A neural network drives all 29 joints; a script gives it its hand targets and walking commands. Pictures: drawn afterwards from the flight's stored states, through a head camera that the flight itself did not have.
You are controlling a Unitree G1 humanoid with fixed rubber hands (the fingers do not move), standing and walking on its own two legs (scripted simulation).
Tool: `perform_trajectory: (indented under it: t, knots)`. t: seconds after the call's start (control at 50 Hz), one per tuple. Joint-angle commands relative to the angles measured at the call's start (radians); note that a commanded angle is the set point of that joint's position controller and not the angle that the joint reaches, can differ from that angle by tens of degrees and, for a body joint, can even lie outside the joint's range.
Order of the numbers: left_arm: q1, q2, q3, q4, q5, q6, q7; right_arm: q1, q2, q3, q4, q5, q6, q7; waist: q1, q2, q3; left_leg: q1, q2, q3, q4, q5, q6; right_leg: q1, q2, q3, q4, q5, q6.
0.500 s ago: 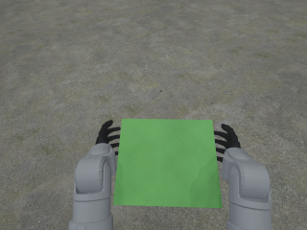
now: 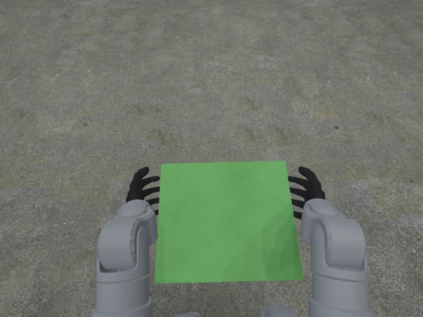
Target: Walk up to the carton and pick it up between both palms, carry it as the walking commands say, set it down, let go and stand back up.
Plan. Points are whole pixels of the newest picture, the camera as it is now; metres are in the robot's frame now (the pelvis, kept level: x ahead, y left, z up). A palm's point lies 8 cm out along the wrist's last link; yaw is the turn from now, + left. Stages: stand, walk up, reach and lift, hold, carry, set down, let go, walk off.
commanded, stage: carry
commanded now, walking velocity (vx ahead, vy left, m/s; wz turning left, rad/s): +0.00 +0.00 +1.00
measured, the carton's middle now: (223, 225) +0.29 +0.01 -0.03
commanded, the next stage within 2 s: none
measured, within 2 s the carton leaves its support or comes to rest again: neither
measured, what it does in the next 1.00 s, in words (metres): steps on the spot, turning left: right foot, then left foot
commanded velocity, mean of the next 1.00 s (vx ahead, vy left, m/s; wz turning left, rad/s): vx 0.00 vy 0.00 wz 1.00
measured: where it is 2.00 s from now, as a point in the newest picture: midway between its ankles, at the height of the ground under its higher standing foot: outside the picture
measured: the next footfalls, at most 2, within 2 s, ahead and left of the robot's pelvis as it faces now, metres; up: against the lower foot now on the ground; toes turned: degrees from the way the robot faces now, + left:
right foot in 0.30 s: +0.03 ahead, -0.11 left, +0.00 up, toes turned +13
left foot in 0.68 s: +0.01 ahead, +0.16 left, +0.00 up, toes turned +46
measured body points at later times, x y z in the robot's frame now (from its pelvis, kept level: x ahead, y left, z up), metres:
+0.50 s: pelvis +0.01 -0.01 +0.01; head +0.03 -0.03 +0.46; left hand +0.22 +0.25 +0.09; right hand +0.34 -0.03 +0.08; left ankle -0.02 +0.13 -0.66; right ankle -0.01 -0.12 -0.73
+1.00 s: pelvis +0.00 +0.06 +0.00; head +0.02 +0.10 +0.45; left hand +0.04 +0.40 +0.06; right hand +0.29 +0.22 +0.06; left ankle -0.02 +0.13 -0.73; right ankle +0.13 -0.03 -0.67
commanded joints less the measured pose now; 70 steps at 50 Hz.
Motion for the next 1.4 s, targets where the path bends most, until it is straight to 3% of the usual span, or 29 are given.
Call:
perform_trajectory:
  t: [0.0,0.16,0.2,0.24,0.26,0.28,0.3,0.32,0.34,0.36,0.42,0.54,0.62,0.64,0.66,0.68,0.7,0.74,0.8,1.04,1.12,1.16,1.18,1.2,1.22,1.24,1.26,1.32,1.38]
  knots:
    - [-0.433,-1.047,-0.718,-0.048,-0.43,-0.006,-0.44,-0.377,0.94,0.644,-0.089,0.421,-0.005,0.351,-0.045,0.117,-0.461,0.411,0.273,-0.331,-0.155,0.514,0.063,-0.032,0.041,0.031,-0.064,0.007,-0.025]
    - [-0.385,-1.041,-0.687,0.001,-0.381,0.0,-0.433,-0.375,0.933,0.67,-0.09,0.418,0.007,0.367,-0.048,0.146,-0.42,0.341,0.222,-0.451,-0.218,0.459,0.051,0.127,0.144,0.045,-0.352,0.029,-0.084]
    - [-0.386,-1.034,-0.68,0.02,-0.378,-0.006,-0.435,-0.384,0.937,0.678,-0.082,0.413,0.005,0.367,-0.049,0.157,-0.425,0.312,0.194,-0.453,-0.235,0.443,0.034,0.231,0.16,0.02,-0.481,0.034,-0.084]
    - [-0.386,-1.033,-0.673,0.035,-0.376,-0.009,-0.438,-0.412,0.937,0.689,-0.079,0.411,0.003,0.364,-0.031,0.14,-0.444,0.19,0.146,-0.416,-0.219,0.367,-0.02,0.457,0.119,0.022,-0.686,0.133,-0.084]
    - [-0.393,-1.023,-0.669,0.037,-0.38,-0.009,-0.441,-0.425,0.933,0.692,-0.078,0.412,0.002,0.36,-0.023,0.103,-0.456,0.092,0.107,-0.383,-0.198,0.269,-0.062,0.602,0.06,0.037,-0.787,0.207,-0.089]
    - [-0.418,-1.003,-0.668,0.033,-0.389,-0.008,-0.445,-0.425,0.938,0.692,-0.073,0.41,0.002,0.356,-0.029,-0.032,-0.445,-0.001,0.063,-0.338,-0.108,0.067,-0.08,0.693,-0.104,0.158,-0.851,0.237,-0.103]
    - [-0.415,-0.993,-0.647,0.037,-0.363,0.003,-0.451,-0.402,0.934,0.688,-0.056,0.404,0.012,0.354,-0.037,-0.295,-0.407,-0.192,-0.068,-0.159,0.151,-0.247,-0.116,0.72,-0.398,0.357,-0.798,0.486,-0.208]
    - [-0.377,-1.018,-0.644,0.042,-0.349,0.013,-0.451,-0.426,0.931,0.687,-0.066,0.416,0.021,0.359,-0.039,-0.272,-0.332,-0.274,0.023,-0.042,0.384,-0.358,-0.091,0.597,-0.482,0.291,-0.741,0.736,-0.278]
    - [-0.383,-1.028,-0.634,0.044,-0.362,0.021,-0.455,-0.472,0.95,0.702,-0.086,0.449,0.023,0.362,-0.037,-0.162,-0.291,-0.256,0.064,-0.033,0.5,-0.307,-0.076,0.538,-0.406,0.197,-0.704,0.881,-0.282]
    - [-0.397,-1.03,-0.63,0.041,-0.366,0.024,-0.459,-0.483,0.962,0.707,-0.08,0.468,0.025,0.366,-0.035,-0.075,-0.267,-0.242,0.086,-0.013,0.532,-0.227,-0.079,0.509,-0.318,0.064,-0.671,0.898,-0.247]
    - [-0.427,-1.007,-0.597,0.03,-0.354,0.024,-0.453,-0.519,0.957,0.715,-0.061,0.486,0.034,0.366,-0.026,-0.141,-0.231,-0.245,0.085,0.078,0.479,-0.098,-0.117,0.517,-0.223,-0.081,-0.639,0.851,-0.206]
    - [-0.425,-1.003,-0.582,0.029,-0.364,0.032,-0.463,-0.505,0.975,0.708,-0.041,0.469,0.049,0.347,-0.011,-0.225,-0.249,-0.148,0.077,0.193,0.289,-0.104,-0.111,0.523,-0.271,-0.188,-0.589,0.87,-0.175]
    - [-0.42,-1.006,-0.602,0.014,-0.381,0.035,-0.467,-0.468,0.972,0.69,-0.041,0.447,0.047,0.336,-0.015,-0.251,-0.339,0.013,-0.013,0.261,0.079,-0.112,-0.079,0.582,-0.287,-0.247,-0.365,1.101,-0.121]
    - [-0.42,-0.999,-0.608,0.012,-0.384,0.038,-0.468,-0.434,0.968,0.686,-0.033,0.433,0.044,0.333,-0.04,-0.189,-0.382,0.164,-0.01,0.233,-0.087,0.026,-0.066,0.522,-0.272,-0.273,-0.201,1.046,-0.079]
    - [-0.44,-0.988,-0.614,0.009,-0.387,0.038,-0.472,-0.408,0.972,0.683,-0.024,0.416,0.04,0.332,-0.068,-0.107,-0.397,0.389,0.084,0.028,-0.142,0.144,-0.017,0.263,-0.244,-0.216,-0.019,0.695,-0.03]
    - [-0.455,-0.999,-0.63,0.007,-0.4,0.04,-0.483,-0.397,0.954,0.663,0.011,0.397,0.029,0.33,-0.044,0.278,-0.405,0.594,0.381,-0.436,-0.068,0.917,0.133,-0.122,-0.058,-0.227,0.196,-0.073,0.025]
    - [-0.456,-1.011,-0.639,0.044,-0.402,0.033,-0.483,-0.389,0.952,0.641,0.033,0.399,0.031,0.336,-0.05,0.22,-0.452,0.599,0.407,-0.507,-0.048,1.061,0.186,-0.16,-0.037,-0.01,0.267,-0.254,0.021]
    - [-0.495,-1.067,-0.68,-0.008,-0.439,0.005,-0.478,-0.437,1.001,0.656,-0.034,0.419,0.012,0.339,-0.046,0.044,-0.454,0.515,0.343,-0.356,-0.067,0.739,0.122,-0.153,-0.084,0.044,0.214,-0.128,0.0]
    - [-0.517,-1.074,-0.702,-0.052,-0.459,-0.012,-0.464,-0.449,1.017,0.673,-0.085,0.441,-0.014,0.339,-0.044,0.093,-0.469,0.409,0.263,-0.264,-0.098,0.626,0.087,-0.093,-0.053,0.018,0.118,0.015,-0.006]
    - [-0.428,-1.045,-0.684,0.005,-0.387,-0.002,-0.431,-0.395,0.956,0.678,-0.074,0.433,0.012,0.363,-0.046,0.138,-0.421,0.342,0.194,-0.486,-0.188,0.402,0.053,0.036,0.105,0.062,-0.281,0.055,-0.057]
    - [-0.435,-1.039,-0.661,0.03,-0.38,0.006,-0.436,-0.416,0.962,0.686,-0.055,0.433,0.019,0.361,-0.043,0.165,-0.412,0.265,0.148,-0.494,-0.21,0.403,0.012,0.249,0.144,0.037,-0.555,0.055,-0.07]
    - [-0.439,-1.033,-0.65,0.039,-0.382,0.01,-0.442,-0.446,0.958,0.691,-0.048,0.433,0.021,0.353,-0.017,0.123,-0.449,0.062,0.072,-0.402,-0.15,0.209,-0.09,0.585,0.038,0.058,-0.823,0.212,-0.089]
    - [-0.477,-1.02,-0.65,0.026,-0.39,0.012,-0.445,-0.433,0.972,0.69,-0.042,0.431,0.023,0.349,-0.037,-0.081,-0.464,-0.044,0.016,-0.312,0.004,-0.105,-0.097,0.704,-0.179,0.213,-0.851,0.236,-0.115]
    - [-0.414,-1.016,-0.621,0.07,-0.36,0.015,-0.449,-0.436,0.958,0.697,-0.036,0.424,0.03,0.349,-0.027,-0.337,-0.426,-0.243,-0.086,-0.092,0.327,-0.416,-0.127,0.657,-0.493,0.441,-0.824,0.402,-0.266]
    - [-0.432,-1.024,-0.613,0.061,-0.369,0.019,-0.451,-0.474,0.975,0.705,-0.041,0.436,0.029,0.346,-0.037,-0.222,-0.337,-0.316,0.055,-0.03,0.51,-0.396,-0.111,0.6,-0.505,0.341,-0.78,0.646,-0.304]
    - [-0.451,-1.041,-0.606,0.055,-0.382,0.021,-0.456,-0.512,0.998,0.724,-0.063,0.465,0.026,0.348,-0.037,-0.114,-0.296,-0.282,0.083,-0.026,0.57,-0.32,-0.104,0.543,-0.408,0.208,-0.731,0.777,-0.276]
    - [-0.452,-1.041,-0.602,0.056,-0.38,0.021,-0.46,-0.509,1.012,0.73,-0.058,0.482,0.026,0.351,-0.036,-0.073,-0.265,-0.27,0.086,-0.005,0.6,-0.25,-0.101,0.525,-0.324,0.072,-0.685,0.87,-0.229]
    - [-0.463,-1.002,-0.582,0.038,-0.362,0.024,-0.458,-0.511,0.997,0.725,-0.038,0.488,0.034,0.345,-0.031,-0.182,-0.246,-0.243,0.074,0.097,0.54,-0.157,-0.13,0.537,-0.236,-0.101,-0.627,0.954,-0.18]
    - [-0.436,-0.979,-0.568,0.034,-0.358,0.032,-0.465,-0.494,0.994,0.729,-0.039,0.474,0.045,0.331,-0.019,-0.244,-0.25,-0.186,0.069,0.16,0.419,-0.154,-0.132,0.529,-0.252,-0.157,-0.611,0.924,-0.174]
